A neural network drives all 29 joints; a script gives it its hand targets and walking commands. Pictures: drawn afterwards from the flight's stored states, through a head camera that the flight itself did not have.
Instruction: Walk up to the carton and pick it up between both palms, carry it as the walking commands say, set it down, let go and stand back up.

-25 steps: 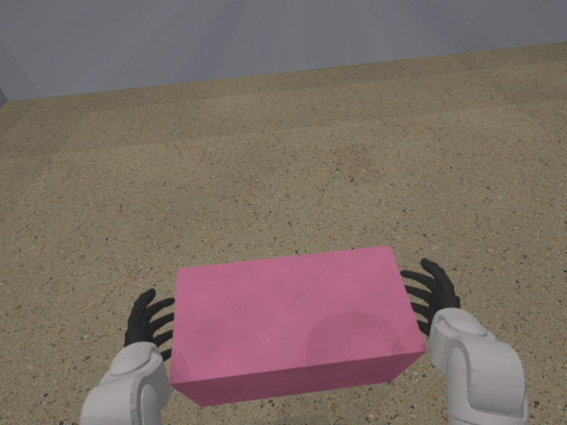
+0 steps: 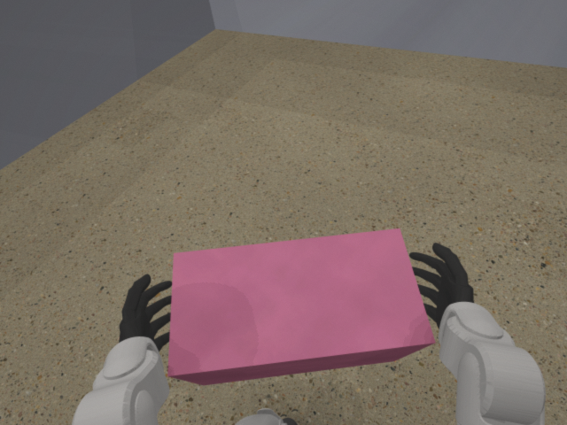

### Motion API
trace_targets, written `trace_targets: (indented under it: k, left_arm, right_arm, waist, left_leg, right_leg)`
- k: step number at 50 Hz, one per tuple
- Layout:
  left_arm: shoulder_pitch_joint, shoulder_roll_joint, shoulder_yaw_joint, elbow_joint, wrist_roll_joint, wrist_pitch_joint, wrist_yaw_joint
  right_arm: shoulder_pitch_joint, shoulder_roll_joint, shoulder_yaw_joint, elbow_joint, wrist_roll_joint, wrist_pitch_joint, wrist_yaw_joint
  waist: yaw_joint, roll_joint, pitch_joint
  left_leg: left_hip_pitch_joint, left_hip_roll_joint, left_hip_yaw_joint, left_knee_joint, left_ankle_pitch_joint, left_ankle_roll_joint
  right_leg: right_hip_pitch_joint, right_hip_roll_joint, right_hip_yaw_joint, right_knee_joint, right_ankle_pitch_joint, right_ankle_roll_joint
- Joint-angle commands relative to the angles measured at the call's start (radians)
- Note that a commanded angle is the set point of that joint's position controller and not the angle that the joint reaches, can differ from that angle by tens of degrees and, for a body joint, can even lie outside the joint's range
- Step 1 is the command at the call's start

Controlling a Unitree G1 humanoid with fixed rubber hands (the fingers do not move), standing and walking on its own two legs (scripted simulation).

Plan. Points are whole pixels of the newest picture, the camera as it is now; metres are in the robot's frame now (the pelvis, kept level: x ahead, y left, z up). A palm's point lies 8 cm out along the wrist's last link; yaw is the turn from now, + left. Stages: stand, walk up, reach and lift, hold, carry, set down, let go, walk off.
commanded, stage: carry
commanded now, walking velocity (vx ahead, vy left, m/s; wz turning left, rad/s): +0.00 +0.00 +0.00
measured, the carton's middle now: (294, 312) +0.27 +0.04 +0.03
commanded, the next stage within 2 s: none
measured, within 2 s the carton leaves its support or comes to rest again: neither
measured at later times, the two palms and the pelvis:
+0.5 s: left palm (229, 169) +0.49 +0.16 +0.10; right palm (454, 168) +0.49 -0.21 +0.10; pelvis +0.26 -0.02 +0.01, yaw +3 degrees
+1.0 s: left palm (200, 180) +0.49 +0.21 +0.09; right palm (411, 154) +0.53 -0.15 +0.09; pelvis +0.28 +0.00 +0.00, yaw +5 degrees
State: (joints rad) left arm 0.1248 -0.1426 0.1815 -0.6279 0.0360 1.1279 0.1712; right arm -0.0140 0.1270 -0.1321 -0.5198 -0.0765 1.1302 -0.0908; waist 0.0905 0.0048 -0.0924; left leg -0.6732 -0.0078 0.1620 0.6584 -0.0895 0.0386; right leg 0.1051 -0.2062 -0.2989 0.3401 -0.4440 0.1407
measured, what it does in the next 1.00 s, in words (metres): walks ahead: left foot, then right foot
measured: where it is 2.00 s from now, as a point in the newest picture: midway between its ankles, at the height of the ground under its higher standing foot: outside the picture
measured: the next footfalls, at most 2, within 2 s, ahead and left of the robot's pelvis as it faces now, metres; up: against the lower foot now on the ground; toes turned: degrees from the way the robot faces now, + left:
left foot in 0.04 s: +0.26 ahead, +0.08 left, +0.00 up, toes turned +10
right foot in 0.34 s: +0.38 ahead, -0.12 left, +0.00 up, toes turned -8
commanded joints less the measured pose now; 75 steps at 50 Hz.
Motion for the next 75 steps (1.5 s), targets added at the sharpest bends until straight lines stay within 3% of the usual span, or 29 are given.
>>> trace_targets:
  k: [1,2,3,5,7,11,13,15,18,19,23,27,30,35,38,41,42,50,54,59,63,64,66,69,70,71,72,73,75]
  left_arm:
    - [-0.685,-0.718,-0.898,-0.224,-0.489,0.001,-0.295]
    - [-0.656,-0.72,-0.902,-0.218,-0.475,0.004,-0.305]
    - [-0.64,-0.719,-0.861,-0.128,-0.471,0.012,-0.307]
    - [-0.53,-0.765,-0.839,-0.073,-0.43,-0.003,-0.315]
    - [-0.602,-0.861,-0.864,-0.096,-0.466,-0.012,-0.335]
    - [-0.612,-0.889,-0.858,-0.156,-0.415,-0.045,-0.329]
    - [-0.605,-0.91,-0.834,-0.147,-0.4,-0.059,-0.326]
    - [-0.572,-0.906,-0.819,-0.189,-0.372,-0.071,-0.311]
    - [-0.564,-0.839,-0.788,-0.155,-0.323,-0.055,-0.284]
    - [-0.535,-0.797,-0.776,-0.119,-0.3,-0.041,-0.273]
    - [-0.443,-0.763,-0.706,0.003,-0.262,0.006,-0.26]
    - [-0.522,-0.76,-0.75,-0.015,-0.281,0.034,-0.247]
    - [-0.602,-0.743,-0.767,-0.054,-0.302,0.046,-0.245]
    - [-0.663,-0.761,-0.772,0.009,-0.308,0.071,-0.247]
    - [-0.732,-0.805,-0.808,-0.039,-0.352,0.058,-0.265]
    - [-0.764,-0.83,-0.806,-0.04,-0.369,0.045,-0.271]
    - [-0.696,-0.84,-0.788,-0.004,-0.356,0.045,-0.274]
    - [-0.72,-0.814,-0.818,-0.057,-0.359,0.033,-0.27]
    - [-0.719,-0.812,-0.797,-0.006,-0.321,0.048,-0.265]
    - [-0.699,-0.827,-0.775,0.008,-0.311,0.05,-0.275]
    - [-0.739,-0.78,-0.732,0.096,-0.277,0.033,-0.271]
    - [-0.755,-0.85,-0.791,-0.001,-0.325,0.033,-0.277]
    - [-0.791,-0.776,-0.711,0.132,-0.268,0.01,-0.277]
    - [-0.795,-0.873,-0.801,-0.025,-0.341,0.009,-0.282]
    - [-0.744,-0.751,-0.678,0.194,-0.249,-0.002,-0.283]
    - [-0.737,-0.866,-0.786,0.014,-0.327,0.0,-0.281]
    - [-0.759,-0.773,-0.697,0.18,-0.267,-0.014,-0.286]
    - [-0.782,-0.814,-0.741,0.101,-0.302,-0.031,-0.291]
    - [-0.768,-0.736,-0.647,0.247,-0.236,-0.072,-0.299]
  right_arm:
    - [-0.218,0.786,0.655,-0.067,0.234,-0.008,0.126]
    - [-0.25,0.764,0.676,-0.089,0.255,-0.009,0.128]
    - [-0.314,0.745,0.67,-0.079,0.251,-0.002,0.12]
    - [-0.357,0.743,0.703,-0.142,0.268,-0.011,0.138]
    - [-0.368,0.845,0.695,-0.106,0.278,-0.021,0.156]
    - [-0.367,0.943,0.773,-0.084,0.341,-0.035,0.2]
    - [-0.463,0.941,0.806,-0.187,0.385,-0.055,0.207]
    - [-0.498,0.924,0.839,-0.241,0.418,-0.054,0.222]
    - [-0.442,0.855,0.836,-0.199,0.411,-0.019,0.221]
    - [-0.395,0.815,0.821,-0.164,0.4,0.001,0.216]
    - [-0.435,0.757,0.818,-0.129,0.415,0.047,0.211]
    - [-0.427,0.731,0.751,-0.094,0.385,0.062,0.209]
    - [-0.406,0.739,0.726,-0.055,0.365,0.079,0.207]
    - [-0.484,0.722,0.702,-0.049,0.347,0.085,0.199]
    - [-0.478,0.767,0.704,-0.065,0.327,0.071,0.194]
    - [-0.524,0.814,0.714,-0.065,0.337,0.059,0.191]
    - [-0.543,0.797,0.729,-0.114,0.345,0.054,0.187]
    - [-0.439,0.8,0.702,-0.048,0.333,0.051,0.197]
    - [-0.475,0.784,0.705,-0.026,0.34,0.061,0.204]
    - [-0.529,0.809,0.736,-0.058,0.362,0.062,0.213]
    - [-0.529,0.746,0.67,0.055,0.327,0.047,0.222]
    - [-0.57,0.8,0.729,-0.077,0.362,0.042,0.217]
    - [-0.558,0.756,0.634,0.124,0.307,0.027,0.227]
    - [-0.56,0.847,0.717,-0.047,0.357,0.023,0.22]
    - [-0.52,0.729,0.601,0.175,0.273,0.013,0.221]
    - [-0.541,0.836,0.717,-0.031,0.354,0.017,0.218]
    - [-0.536,0.74,0.61,0.145,0.277,0.001,0.217]
    - [-0.557,0.788,0.645,0.068,0.301,-0.019,0.219]
    - [-0.53,0.725,0.56,0.243,0.239,-0.055,0.227]
  waist:
    - [-0.168,-0.1,-0.382]
    - [-0.13,0.103,-0.464]
    - [-0.105,0.063,-0.506]
    - [-0.108,-0.047,-0.403]
    - [-0.112,-0.044,-0.379]
    - [-0.109,0.066,-0.382]
    - [-0.105,0.101,-0.412]
    - [-0.079,0.081,-0.456]
    - [-0.099,-0.216,-0.424]
    - [-0.095,-0.237,-0.424]
    - [-0.104,-0.171,-0.395]
    - [-0.095,0.088,-0.387]
    - [-0.099,0.031,-0.347]
    - [-0.098,0.07,-0.27]
    - [-0.099,-0.025,-0.25]
    - [-0.096,0.001,-0.279]
    - [-0.095,-0.064,-0.311]
    - [-0.101,0.029,-0.344]
    - [-0.098,0.092,-0.264]
    - [-0.095,-0.021,-0.258]
    - [-0.094,0.069,-0.202]
    - [-0.094,0.033,-0.222]
    - [-0.092,0.048,-0.212]
    - [-0.096,0.045,-0.253]
    - [-0.096,0.03,-0.24]
    - [-0.096,0.004,-0.27]
    - [-0.096,0.047,-0.266]
    - [-0.094,0.005,-0.312]
    - [-0.097,0.02,-0.264]
  left_leg:
    - [0.973,-0.018,-0.033,-0.159,0.547,0.16]
    - [1.23,0.319,-0.369,-0.045,1.136,0.243]
    - [1.177,0.47,-0.54,-0.066,1.395,0.304]
    - [0.97,0.398,-0.408,-0.16,1.04,0.273]
    - [0.78,0.327,-0.344,-0.244,0.744,0.223]
    - [0.702,0.324,-0.25,-0.28,0.679,0.217]
    - [0.583,0.265,-0.167,-0.245,0.591,0.174]
    - [0.516,0.148,-0.078,-0.134,0.276,0.079]
    - [0.315,0.041,-0.089,-0.027,-0.244,-0.017]
    - [0.302,0.023,-0.14,-0.011,-0.379,-0.025]
    - [0.38,0.088,-0.137,-0.163,-0.245,-0.034]
    - [0.547,0.166,-0.173,-0.083,0.357,-0.022]
    - [0.512,0.158,-0.143,-0.099,0.244,-0.021]
    - [0.468,0.168,-0.179,-0.118,0.305,0.001]
    - [0.443,0.171,-0.209,-0.159,0.153,0.003]
    - [0.451,0.155,-0.184,-0.124,0.165,-0.001]
    - [0.457,0.151,-0.196,-0.126,0.141,0.001]
    - [0.508,0.172,-0.223,-0.096,0.412,0.006]
    - [0.456,0.166,-0.219,-0.134,0.343,0.022]
    - [0.377,0.161,-0.248,-0.171,0.084,0.029]
    - [0.392,0.167,-0.25,-0.198,0.178,0.024]
    - [0.39,0.171,-0.266,-0.218,0.122,0.022]
    - [0.4,0.17,-0.248,-0.213,0.127,0.02]
    - [0.434,0.165,-0.239,-0.185,0.153,0.028]
    - [0.434,0.165,-0.248,-0.197,0.134,0.017]
    - [0.471,0.161,-0.239,-0.18,0.181,0.022]
    - [0.462,0.156,-0.221,-0.148,0.279,0.015]
    - [0.478,0.153,-0.217,-0.141,0.229,0.009]
    - [0.432,0.131,-0.216,-0.167,0.128,0.02]
  right_leg:
    - [-0.459,0.042,0.032,0.669,0.939,-0.034]
    - [-0.723,0.148,0.083,0.934,-0.047,-0.025]
    - [-0.742,0.15,0.236,1.113,-0.216,-0.057]
    - [-0.743,0.078,0.282,1.048,-0.028,-0.062]
    - [-0.688,0.023,0.302,0.913,-0.018,-0.073]
    - [-0.554,0.032,0.28,0.466,0.039,-0.093]
    - [-0.385,0.093,0.219,0.285,0.194,-0.109]
    - [-0.221,0.08,0.164,0.064,0.48,-0.122]
    - [-0.069,-0.171,0.401,0.069,0.992,-0.229]
    - [-0.07,-0.23,0.457,0.066,1.034,-0.278]
    - [-0.109,-0.117,0.314,0.101,0.962,-0.234]
    - [-0.29,-0.036,0.236,0.194,0.836,-0.181]
    - [-0.293,-0.019,0.223,0.184,0.783,-0.178]
    - [-0.338,0.008,0.222,0.185,0.634,-0.165]
    - [-0.354,0.021,0.222,0.162,0.505,-0.161]
    - [-0.329,0.015,0.216,0.178,0.578,-0.16]
    - [-0.314,0.008,0.215,0.174,0.588,-0.162]
    - [-0.335,0.029,0.188,0.247,0.566,-0.158]
    - [-0.373,0.029,0.184,0.227,0.422,-0.149]
    - [-0.336,0.032,0.184,0.182,0.342,-0.144]
    - [-0.389,0.025,0.193,0.201,0.313,-0.141]
    - [-0.379,0.038,0.186,0.198,0.262,-0.137]
    - [-0.397,0.041,0.183,0.197,0.261,-0.14]
    - [-0.392,0.041,0.181,0.197,0.298,-0.138]
    - [-0.397,0.042,0.189,0.196,0.288,-0.138]
    - [-0.394,0.037,0.196,0.191,0.323,-0.145]
    - [-0.38,0.028,0.194,0.211,0.398,-0.142]
    - [-0.349,0.024,0.201,0.212,0.423,-0.147]
    - [-0.351,0.014,0.213,0.187,0.429,-0.145]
